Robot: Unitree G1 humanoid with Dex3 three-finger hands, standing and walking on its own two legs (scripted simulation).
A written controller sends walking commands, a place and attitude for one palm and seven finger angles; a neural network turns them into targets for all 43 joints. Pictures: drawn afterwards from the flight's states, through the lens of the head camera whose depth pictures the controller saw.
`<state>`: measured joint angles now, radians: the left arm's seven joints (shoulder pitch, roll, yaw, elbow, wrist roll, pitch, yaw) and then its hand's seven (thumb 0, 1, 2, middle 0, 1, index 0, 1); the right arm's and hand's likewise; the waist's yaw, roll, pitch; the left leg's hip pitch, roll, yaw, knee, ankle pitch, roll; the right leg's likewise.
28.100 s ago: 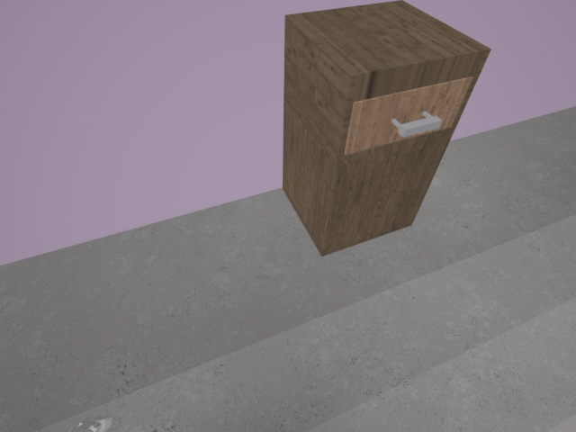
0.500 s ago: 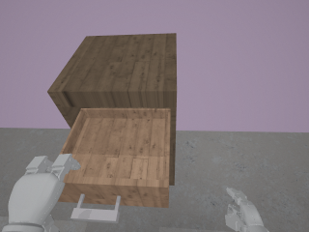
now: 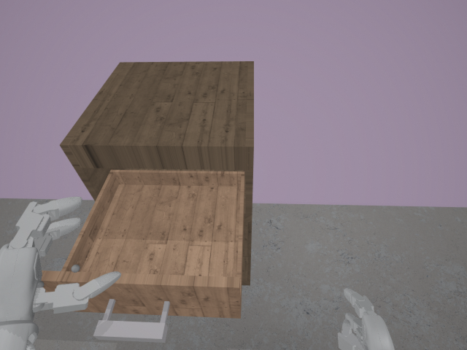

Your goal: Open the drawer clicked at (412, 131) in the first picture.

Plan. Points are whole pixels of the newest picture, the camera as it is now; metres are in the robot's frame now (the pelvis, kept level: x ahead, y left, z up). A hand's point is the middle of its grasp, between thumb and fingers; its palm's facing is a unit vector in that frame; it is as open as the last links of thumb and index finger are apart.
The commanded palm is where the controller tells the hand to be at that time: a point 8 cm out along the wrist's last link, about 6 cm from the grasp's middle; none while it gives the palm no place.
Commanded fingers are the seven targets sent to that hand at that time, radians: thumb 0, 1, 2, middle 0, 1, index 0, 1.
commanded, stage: draw the hand back to the body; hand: left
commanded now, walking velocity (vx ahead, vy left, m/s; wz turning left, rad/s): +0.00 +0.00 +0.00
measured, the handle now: (135, 318) +0.20 +0.24 -0.13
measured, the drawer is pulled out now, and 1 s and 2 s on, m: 0.30 0.30 0.30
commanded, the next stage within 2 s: step back with the hand held close in 0.54 s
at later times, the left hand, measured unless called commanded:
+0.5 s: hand (72, 265) +0.18 +0.22 +0.15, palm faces +0.39 -0.82 -0.42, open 7.7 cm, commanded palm +0.13 +0.27 +0.17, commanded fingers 0.00 0.90 0.90 -0.20 -0.30 -0.20 -0.30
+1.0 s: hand (65, 272) +0.17 +0.24 +0.14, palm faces +0.26 -0.81 -0.53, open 7.4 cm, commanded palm +0.11 +0.29 +0.17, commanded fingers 0.00 0.90 0.90 -0.20 -0.30 -0.20 -0.30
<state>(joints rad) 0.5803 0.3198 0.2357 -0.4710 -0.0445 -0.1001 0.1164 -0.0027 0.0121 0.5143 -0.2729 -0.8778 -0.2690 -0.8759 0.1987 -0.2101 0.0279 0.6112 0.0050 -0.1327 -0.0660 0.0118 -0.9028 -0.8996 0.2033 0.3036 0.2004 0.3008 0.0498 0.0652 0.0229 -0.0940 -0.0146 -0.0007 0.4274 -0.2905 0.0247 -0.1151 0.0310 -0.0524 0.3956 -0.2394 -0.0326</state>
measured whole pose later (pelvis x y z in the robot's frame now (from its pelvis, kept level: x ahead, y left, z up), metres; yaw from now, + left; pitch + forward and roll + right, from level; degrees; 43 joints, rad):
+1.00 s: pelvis -0.02 +0.01 +0.00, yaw +0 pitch +2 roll -1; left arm 0.66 0.39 0.35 -0.58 -0.03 -0.17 0.12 0.02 0.89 0.89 -0.21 -0.31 -0.21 -0.30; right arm 0.15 -0.23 -0.03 0.54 0.01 -0.02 -0.07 0.01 -0.90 -0.90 0.20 0.30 0.20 0.30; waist -0.01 0.02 0.05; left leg -0.25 -0.02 0.01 0.47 -0.26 0.03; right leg -0.28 0.02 -0.05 0.44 -0.20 -0.02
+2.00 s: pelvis -0.19 -0.01 -0.01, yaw +0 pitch +4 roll +1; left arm 0.64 0.44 0.40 -0.65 -0.04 -0.21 0.15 0.02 0.89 0.89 -0.21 -0.31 -0.21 -0.30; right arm 0.14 -0.19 -0.04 0.60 0.00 -0.07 -0.07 0.01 -0.91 -0.90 0.20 0.30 0.20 0.30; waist -0.02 -0.08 0.04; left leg -0.35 -0.01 -0.01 0.54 -0.24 0.01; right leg -0.45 0.00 -0.03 0.64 -0.30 0.00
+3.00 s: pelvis -0.27 -0.02 -0.01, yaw +0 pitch +0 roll +0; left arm 0.25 0.27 0.08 0.50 0.04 0.04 0.03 0.01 0.91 0.90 -0.20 -0.30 -0.19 -0.30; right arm 0.13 -0.23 0.01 0.81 -0.01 -0.02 0.01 0.01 -0.90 -0.90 0.20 0.30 0.20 0.30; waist 0.00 0.02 0.02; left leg -0.24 -0.02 0.04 0.56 -0.32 0.03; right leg -0.32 -0.04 -0.06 0.57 -0.25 0.00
